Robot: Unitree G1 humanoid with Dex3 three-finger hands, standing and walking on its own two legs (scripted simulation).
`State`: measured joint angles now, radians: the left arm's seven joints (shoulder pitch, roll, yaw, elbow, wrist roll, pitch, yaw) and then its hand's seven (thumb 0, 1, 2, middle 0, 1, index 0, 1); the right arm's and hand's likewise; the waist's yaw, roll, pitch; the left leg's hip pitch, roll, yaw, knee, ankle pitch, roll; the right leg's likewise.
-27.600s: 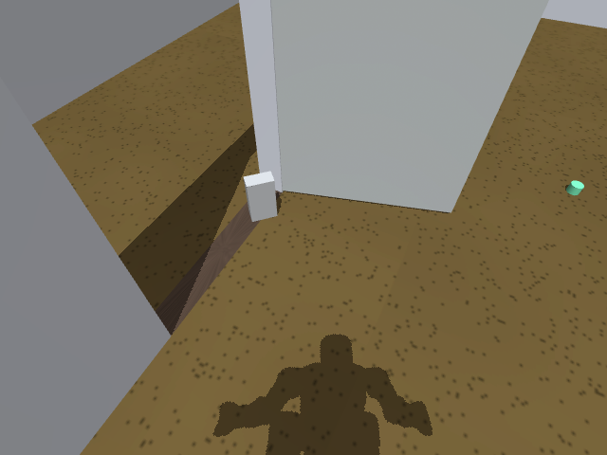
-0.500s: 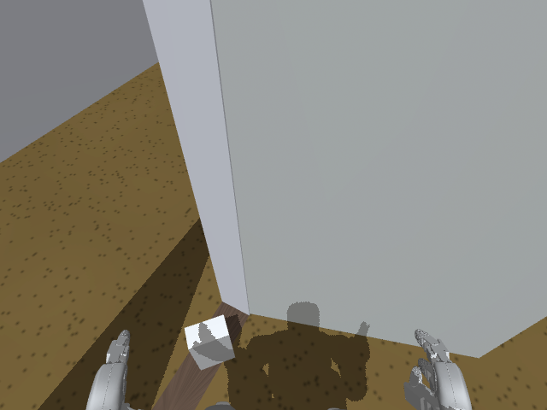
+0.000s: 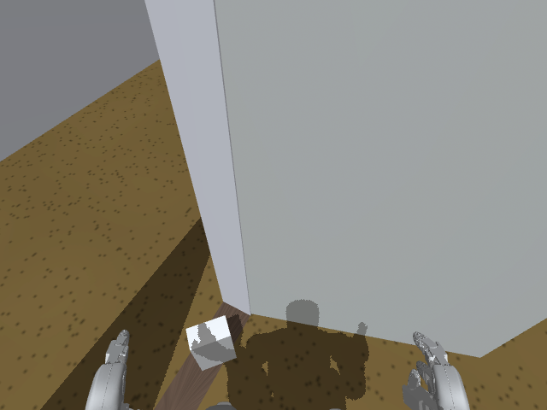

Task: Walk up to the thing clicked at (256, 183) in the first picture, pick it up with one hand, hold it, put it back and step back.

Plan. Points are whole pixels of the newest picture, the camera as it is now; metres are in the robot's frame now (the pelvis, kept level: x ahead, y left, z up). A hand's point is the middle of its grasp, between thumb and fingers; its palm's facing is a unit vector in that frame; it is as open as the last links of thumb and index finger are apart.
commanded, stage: home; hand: left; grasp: from the side
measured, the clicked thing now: (213, 344) +0.41 +0.19 -0.61
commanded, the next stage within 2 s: stand in 0.16 s
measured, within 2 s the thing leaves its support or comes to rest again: neither
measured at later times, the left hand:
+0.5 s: hand (154, 396) +0.16 +0.18 -0.05, palm faces +0.10 -0.95 -0.28, open 15.0 cm
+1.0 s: hand out of the picture +0.07 +0.25 -0.11, palm faces -0.01 -0.94 -0.34, open 7.5 cm
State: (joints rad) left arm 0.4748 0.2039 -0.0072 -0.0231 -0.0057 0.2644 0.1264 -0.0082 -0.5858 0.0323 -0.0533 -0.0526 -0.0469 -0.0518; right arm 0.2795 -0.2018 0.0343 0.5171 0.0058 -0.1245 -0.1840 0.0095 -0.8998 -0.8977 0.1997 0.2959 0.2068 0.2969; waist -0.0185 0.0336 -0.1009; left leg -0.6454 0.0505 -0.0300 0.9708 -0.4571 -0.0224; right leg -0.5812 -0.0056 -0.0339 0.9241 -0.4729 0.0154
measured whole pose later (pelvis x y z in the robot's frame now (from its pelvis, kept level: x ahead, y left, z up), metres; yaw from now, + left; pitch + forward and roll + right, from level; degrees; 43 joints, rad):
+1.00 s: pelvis -0.01 +0.01 +0.04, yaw +0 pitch -2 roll +0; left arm 0.23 0.33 0.02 0.90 0.04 0.00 0.02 0.01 0.88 0.90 -0.21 -0.30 -0.20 -0.30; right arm 0.20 -0.32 -0.03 0.97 -0.04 0.00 -0.01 0.01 -0.90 -0.90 0.20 0.30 0.20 0.30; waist 0.01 -0.01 0.05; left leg -0.30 0.02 0.01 0.64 -0.30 0.00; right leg -0.26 -0.04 -0.01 0.63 -0.33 0.03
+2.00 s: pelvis -0.01 +0.00 +0.06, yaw -1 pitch -3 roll +0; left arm 0.11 0.32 0.01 1.16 0.02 -0.02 0.00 0.01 0.90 0.90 -0.21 -0.30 -0.20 -0.30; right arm 0.12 -0.33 0.00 1.15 -0.02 -0.01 0.00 0.00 -0.90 -0.90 0.20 0.30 0.21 0.30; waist 0.00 0.01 0.06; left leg -0.14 0.02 0.02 0.36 -0.16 -0.01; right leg -0.10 -0.03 0.00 0.35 -0.18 0.03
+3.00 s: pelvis -0.03 +0.00 +0.04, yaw -1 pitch -2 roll +1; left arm 0.08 0.40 0.04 1.00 0.00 0.02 0.01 0.01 0.90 0.90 -0.21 -0.30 -0.20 -0.30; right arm 0.04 -0.38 -0.05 1.02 0.00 0.05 0.01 0.00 -0.90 -0.90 0.20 0.30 0.21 0.30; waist -0.02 -0.01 0.17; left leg -0.30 0.02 0.02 0.56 -0.23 -0.01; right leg -0.30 -0.03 0.01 0.60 -0.27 0.01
